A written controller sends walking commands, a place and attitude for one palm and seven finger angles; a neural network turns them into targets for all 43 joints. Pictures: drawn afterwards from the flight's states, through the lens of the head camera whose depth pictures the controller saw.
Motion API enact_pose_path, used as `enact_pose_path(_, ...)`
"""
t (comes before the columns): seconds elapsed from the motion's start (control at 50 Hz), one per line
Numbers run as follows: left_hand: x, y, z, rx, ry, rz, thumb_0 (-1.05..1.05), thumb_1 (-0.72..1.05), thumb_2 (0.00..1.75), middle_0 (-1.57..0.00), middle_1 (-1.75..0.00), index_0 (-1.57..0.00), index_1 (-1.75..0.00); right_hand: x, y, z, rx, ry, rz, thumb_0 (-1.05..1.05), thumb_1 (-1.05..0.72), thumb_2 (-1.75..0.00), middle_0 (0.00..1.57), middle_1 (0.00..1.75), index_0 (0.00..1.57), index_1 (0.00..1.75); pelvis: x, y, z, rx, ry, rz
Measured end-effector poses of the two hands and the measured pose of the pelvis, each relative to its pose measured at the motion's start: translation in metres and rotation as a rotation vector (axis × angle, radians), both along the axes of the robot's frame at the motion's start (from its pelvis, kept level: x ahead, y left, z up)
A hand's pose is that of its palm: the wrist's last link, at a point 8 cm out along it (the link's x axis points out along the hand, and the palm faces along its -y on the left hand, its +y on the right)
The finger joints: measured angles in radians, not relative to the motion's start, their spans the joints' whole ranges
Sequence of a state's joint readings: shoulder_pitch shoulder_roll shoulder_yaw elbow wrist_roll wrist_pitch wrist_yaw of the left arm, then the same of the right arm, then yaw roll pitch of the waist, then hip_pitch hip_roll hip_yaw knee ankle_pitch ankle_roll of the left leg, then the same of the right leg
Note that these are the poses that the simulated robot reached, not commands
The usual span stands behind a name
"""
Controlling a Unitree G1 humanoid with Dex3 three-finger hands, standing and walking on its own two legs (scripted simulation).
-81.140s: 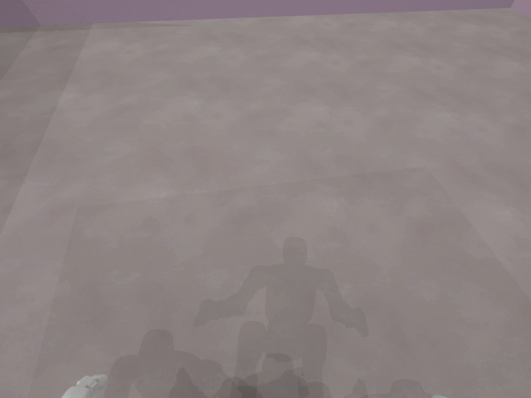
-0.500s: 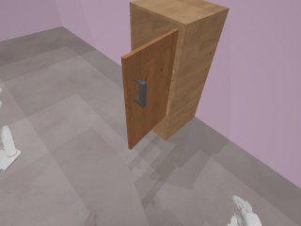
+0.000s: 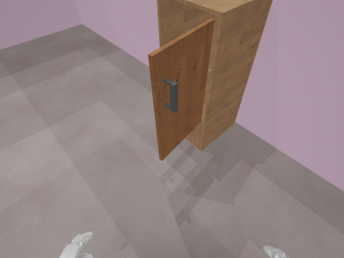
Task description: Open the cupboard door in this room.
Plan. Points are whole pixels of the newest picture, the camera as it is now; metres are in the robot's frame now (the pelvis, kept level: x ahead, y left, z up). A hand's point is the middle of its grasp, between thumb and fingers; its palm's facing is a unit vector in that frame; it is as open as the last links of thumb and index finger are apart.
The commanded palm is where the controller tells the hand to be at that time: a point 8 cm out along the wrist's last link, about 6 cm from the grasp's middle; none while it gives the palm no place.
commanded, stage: let the arm hang, fingers relaxed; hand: left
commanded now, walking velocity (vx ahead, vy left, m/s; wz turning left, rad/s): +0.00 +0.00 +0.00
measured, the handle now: (169, 95) +0.66 +0.04 -0.02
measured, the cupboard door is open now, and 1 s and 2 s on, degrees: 98 98 98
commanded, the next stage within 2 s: look to check the result in 0.88 s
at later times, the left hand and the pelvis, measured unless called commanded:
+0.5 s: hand out of the picture -0.06 +0.20 -0.16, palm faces +0.05 -0.97 -0.23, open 7.4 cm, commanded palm none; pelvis -0.01 +0.01 +0.01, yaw +0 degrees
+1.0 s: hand out of the picture -0.01 +0.16 -0.16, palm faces +0.05 -0.98 -0.17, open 7.4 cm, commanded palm none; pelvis +0.00 +0.01 +0.01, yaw +0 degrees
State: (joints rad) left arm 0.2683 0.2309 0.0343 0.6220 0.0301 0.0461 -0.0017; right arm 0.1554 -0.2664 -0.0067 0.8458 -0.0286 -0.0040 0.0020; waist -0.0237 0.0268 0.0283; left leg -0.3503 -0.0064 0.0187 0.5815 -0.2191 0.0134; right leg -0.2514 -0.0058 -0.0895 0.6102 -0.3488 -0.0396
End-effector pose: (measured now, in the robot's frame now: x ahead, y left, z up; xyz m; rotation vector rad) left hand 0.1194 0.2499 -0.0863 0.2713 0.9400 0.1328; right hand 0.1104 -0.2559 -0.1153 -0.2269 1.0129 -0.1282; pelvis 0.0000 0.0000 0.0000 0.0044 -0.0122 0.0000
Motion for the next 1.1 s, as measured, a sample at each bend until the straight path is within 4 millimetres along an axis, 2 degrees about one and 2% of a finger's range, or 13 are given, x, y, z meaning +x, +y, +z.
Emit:
enact_pose_path(0.06,-0.049,-0.030,-0.041,-0.118,0.193,0.039,0.01,0.91,0.90,-0.20,-0.30,-0.20,-0.29,-0.032,0.001,0.001,-0.027,0.111,-0.016,0.01,-0.91,-0.90,0.20,0.30,0.20,0.30,-0.002,-0.002,0.002,-0.003,-0.016,0.005)
enact_pose_path(0.12,-0.086,-0.027,-0.054,-0.130,0.283,0.118,0.00,0.98,0.90,-0.21,-0.30,-0.20,-0.30,-0.063,0.005,0.001,-0.039,0.227,-0.020,0.01,-0.91,-0.90,0.20,0.30,0.20,0.30,-0.006,-0.004,0.005,-0.015,-0.023,0.016)
enact_pose_path(0.18,-0.120,-0.021,-0.056,-0.130,0.375,0.145,-0.01,0.98,0.90,-0.21,-0.30,-0.20,-0.30,-0.088,0.011,-0.002,-0.031,0.313,-0.034,0.01,-0.91,-0.90,0.20,0.30,0.20,0.30,-0.009,-0.003,0.008,-0.026,-0.025,0.021)
enact_pose_path(0.26,-0.159,-0.013,-0.050,-0.107,0.480,0.177,0.00,0.95,0.90,-0.20,-0.30,-0.20,-0.30,-0.112,0.025,-0.011,0.008,0.379,-0.057,0.01,-0.91,-0.90,0.20,0.30,0.20,0.30,-0.013,0.003,0.010,-0.029,-0.024,0.020)
enact_pose_path(0.36,-0.185,-0.004,-0.040,-0.072,0.557,0.201,0.01,0.93,0.90,-0.20,-0.30,-0.20,-0.29,-0.131,0.044,-0.020,0.066,0.417,-0.080,0.00,-0.91,-0.90,0.20,0.30,0.20,0.30,-0.014,0.008,0.012,-0.024,-0.022,0.012)
enact_pose_path(0.42,-0.188,-0.002,-0.038,-0.063,0.567,0.205,0.01,0.92,0.90,-0.20,-0.30,-0.20,-0.29,-0.138,0.053,-0.023,0.092,0.429,-0.091,0.00,-0.91,-0.90,0.20,0.30,0.20,0.30,-0.014,0.009,0.012,-0.021,-0.022,0.007)
enact_pose_path(0.48,-0.183,-0.004,-0.039,-0.065,0.556,0.202,0.01,0.91,0.90,-0.20,-0.30,-0.20,-0.29,-0.142,0.060,-0.025,0.109,0.436,-0.100,0.00,-0.91,-0.90,0.20,0.30,0.20,0.30,-0.013,0.010,0.012,-0.017,-0.023,0.004)
enact_pose_path(0.74,-0.135,-0.035,-0.049,-0.140,0.448,0.150,0.01,0.91,0.90,-0.20,-0.30,-0.20,-0.29,-0.139,0.066,-0.023,0.114,0.420,-0.123,0.00,-0.91,-0.90,0.20,0.30,0.20,0.30,-0.006,0.010,0.013,-0.009,-0.023,-0.004)
enact_pose_path(0.86,-0.133,-0.037,-0.050,-0.139,0.457,0.153,0.01,0.92,0.90,-0.20,-0.30,-0.20,-0.29,-0.135,0.062,-0.021,0.107,0.419,-0.128,0.00,-0.91,-0.90,0.20,0.30,0.20,0.30,-0.003,0.007,0.013,-0.008,-0.023,-0.004)
enact_pose_path(1.1,-0.141,-0.036,-0.046,-0.120,0.505,0.173,0.01,0.91,0.90,-0.20,-0.30,-0.20,-0.29,-0.127,0.057,-0.023,0.107,0.435,-0.124,0.00,-0.91,-0.90,0.20,0.30,0.20,0.30,0.005,0.003,0.014,-0.007,-0.021,-0.006)
